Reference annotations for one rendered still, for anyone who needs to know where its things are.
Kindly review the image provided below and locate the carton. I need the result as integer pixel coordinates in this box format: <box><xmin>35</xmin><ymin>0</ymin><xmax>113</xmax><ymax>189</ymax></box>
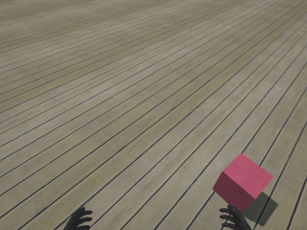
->
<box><xmin>212</xmin><ymin>153</ymin><xmax>273</xmax><ymax>213</ymax></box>

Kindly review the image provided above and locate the robot right hand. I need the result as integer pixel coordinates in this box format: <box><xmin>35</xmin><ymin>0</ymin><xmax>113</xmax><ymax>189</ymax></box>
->
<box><xmin>220</xmin><ymin>205</ymin><xmax>251</xmax><ymax>230</ymax></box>

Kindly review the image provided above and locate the robot left hand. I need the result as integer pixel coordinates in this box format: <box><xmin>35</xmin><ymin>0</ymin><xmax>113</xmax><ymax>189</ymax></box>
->
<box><xmin>63</xmin><ymin>207</ymin><xmax>93</xmax><ymax>230</ymax></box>

